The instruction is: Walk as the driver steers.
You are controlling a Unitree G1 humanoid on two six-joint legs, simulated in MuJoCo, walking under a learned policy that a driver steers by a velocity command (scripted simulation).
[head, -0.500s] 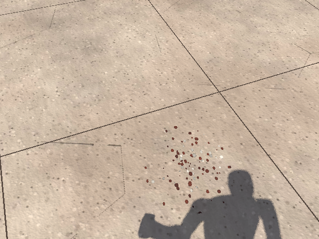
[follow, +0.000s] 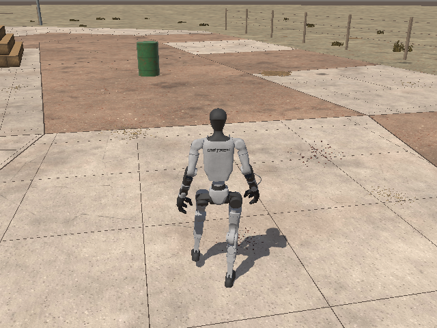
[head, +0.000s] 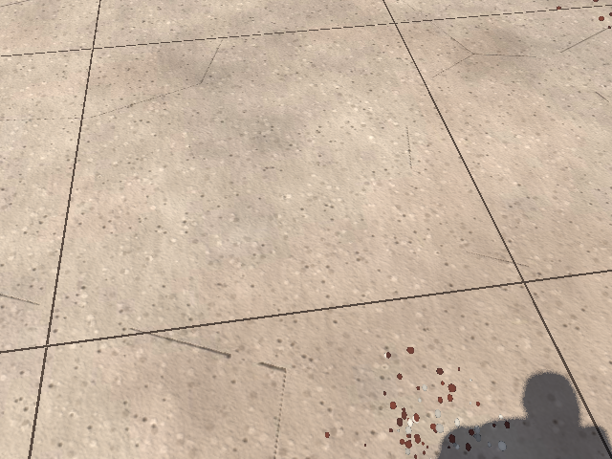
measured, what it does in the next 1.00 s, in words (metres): walks ahead, turning left: left foot, then right foot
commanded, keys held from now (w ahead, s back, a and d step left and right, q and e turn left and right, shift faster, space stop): w+q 0.30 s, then q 0.54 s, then e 0.16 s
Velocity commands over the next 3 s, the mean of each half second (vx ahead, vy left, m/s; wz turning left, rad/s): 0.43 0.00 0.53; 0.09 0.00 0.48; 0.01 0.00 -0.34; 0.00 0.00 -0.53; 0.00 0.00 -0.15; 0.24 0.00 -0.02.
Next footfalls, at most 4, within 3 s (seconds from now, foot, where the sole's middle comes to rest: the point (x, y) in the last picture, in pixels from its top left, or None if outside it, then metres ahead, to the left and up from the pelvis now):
0.22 left None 0.29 0.14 -0.78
0.66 right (315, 436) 0.56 0.04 -0.78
1.04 left None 0.37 0.23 -0.78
1.38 right None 0.48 0.01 -0.78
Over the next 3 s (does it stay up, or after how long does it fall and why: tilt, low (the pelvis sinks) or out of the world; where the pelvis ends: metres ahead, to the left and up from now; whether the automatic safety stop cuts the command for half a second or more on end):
stays up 0.52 0.12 0.00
